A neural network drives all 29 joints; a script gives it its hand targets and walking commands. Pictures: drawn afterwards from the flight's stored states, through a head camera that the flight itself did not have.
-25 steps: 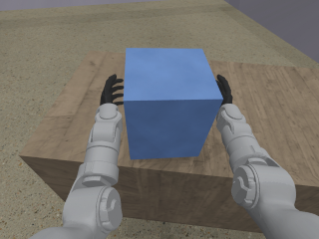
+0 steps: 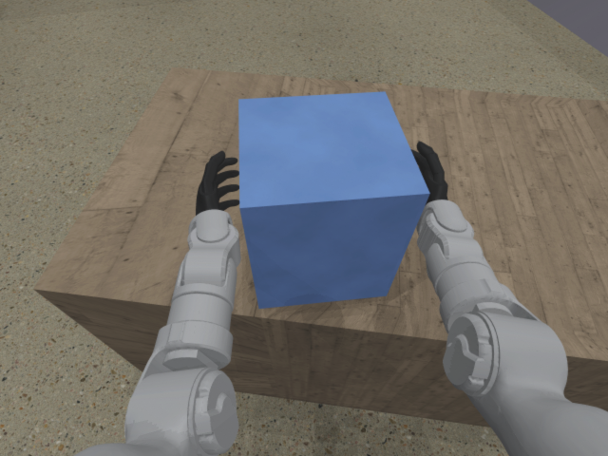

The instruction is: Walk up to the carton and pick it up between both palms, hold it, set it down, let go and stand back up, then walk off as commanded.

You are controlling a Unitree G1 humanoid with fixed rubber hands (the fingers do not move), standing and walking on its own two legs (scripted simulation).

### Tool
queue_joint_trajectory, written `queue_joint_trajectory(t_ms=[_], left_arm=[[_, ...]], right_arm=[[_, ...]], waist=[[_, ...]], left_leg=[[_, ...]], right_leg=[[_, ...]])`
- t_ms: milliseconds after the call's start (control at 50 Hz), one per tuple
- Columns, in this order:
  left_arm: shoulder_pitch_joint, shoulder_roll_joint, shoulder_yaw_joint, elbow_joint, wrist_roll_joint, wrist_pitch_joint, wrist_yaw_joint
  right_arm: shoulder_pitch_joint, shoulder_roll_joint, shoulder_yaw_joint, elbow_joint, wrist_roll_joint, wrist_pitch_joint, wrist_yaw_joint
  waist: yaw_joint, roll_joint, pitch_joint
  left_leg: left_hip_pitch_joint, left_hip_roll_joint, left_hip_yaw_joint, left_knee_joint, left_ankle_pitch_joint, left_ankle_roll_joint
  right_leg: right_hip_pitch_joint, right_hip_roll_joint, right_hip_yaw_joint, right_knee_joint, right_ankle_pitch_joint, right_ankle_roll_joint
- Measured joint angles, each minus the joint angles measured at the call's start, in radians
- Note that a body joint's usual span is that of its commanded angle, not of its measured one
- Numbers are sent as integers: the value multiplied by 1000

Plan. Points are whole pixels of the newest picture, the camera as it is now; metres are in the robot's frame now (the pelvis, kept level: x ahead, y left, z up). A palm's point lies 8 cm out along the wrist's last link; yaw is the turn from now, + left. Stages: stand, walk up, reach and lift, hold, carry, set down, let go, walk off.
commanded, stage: set down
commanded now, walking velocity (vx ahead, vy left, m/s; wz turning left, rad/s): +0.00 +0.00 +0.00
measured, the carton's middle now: (318, 205) +0.45 +0.03 +0.04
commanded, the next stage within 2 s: none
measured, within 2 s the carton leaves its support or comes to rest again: rests again in 0.88 s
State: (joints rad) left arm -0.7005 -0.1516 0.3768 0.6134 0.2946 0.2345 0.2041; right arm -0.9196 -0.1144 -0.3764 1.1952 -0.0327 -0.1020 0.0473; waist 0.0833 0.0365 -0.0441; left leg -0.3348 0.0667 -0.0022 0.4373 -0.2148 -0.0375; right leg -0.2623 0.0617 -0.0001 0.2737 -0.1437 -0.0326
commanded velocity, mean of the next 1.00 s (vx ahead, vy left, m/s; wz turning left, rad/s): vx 0.00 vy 0.00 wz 0.00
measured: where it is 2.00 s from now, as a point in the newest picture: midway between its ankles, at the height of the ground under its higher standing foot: outside the picture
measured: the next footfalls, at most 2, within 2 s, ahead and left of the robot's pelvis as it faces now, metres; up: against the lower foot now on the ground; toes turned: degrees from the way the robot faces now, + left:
none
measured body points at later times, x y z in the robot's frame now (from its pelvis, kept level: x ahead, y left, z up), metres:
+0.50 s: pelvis +0.02 -0.02 +0.00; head +0.11 -0.03 +0.44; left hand +0.42 +0.15 +0.04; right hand +0.48 -0.14 +0.04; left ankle -0.01 +0.13 -0.74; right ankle -0.01 -0.11 -0.75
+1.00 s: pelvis +0.00 -0.01 +0.00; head +0.07 -0.02 +0.44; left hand +0.39 +0.16 +0.04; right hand +0.45 -0.14 +0.05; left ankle -0.02 +0.13 -0.74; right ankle -0.01 -0.11 -0.75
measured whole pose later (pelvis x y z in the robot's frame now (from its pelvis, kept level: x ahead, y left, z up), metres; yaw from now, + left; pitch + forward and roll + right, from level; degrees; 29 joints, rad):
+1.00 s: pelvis +0.00 -0.01 +0.00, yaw +0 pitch +14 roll -1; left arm -0.65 -0.16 0.40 0.76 0.29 -0.05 0.21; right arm -0.88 -0.12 -0.32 1.23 -0.06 -0.27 0.05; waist 0.09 0.02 -0.09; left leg -0.46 0.07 0.00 0.43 -0.18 -0.04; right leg -0.41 0.06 0.00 0.32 -0.15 -0.04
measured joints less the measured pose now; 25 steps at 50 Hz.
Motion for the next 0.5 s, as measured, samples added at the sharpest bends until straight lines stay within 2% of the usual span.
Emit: queue_joint_trajectory(t_ms=[280, 500], left_arm=[[46, -3, 0, 6, 0, -110, 9], [53, -3, 20, 78, -1, -235, 10]], right_arm=[[4, 0, 54, -4, -4, -71, -1], [39, -5, 115, -31, -4, -128, -22]], waist=[[2, 0, -5], [2, -1, -48]], left_leg=[[-71, 0, 0, 0, 36, -4], [-135, 0, 0, -6, 44, -4]], right_leg=[[-63, 1, 0, -11, -1, -12], [-138, 1, -1, 8, -6, -12]])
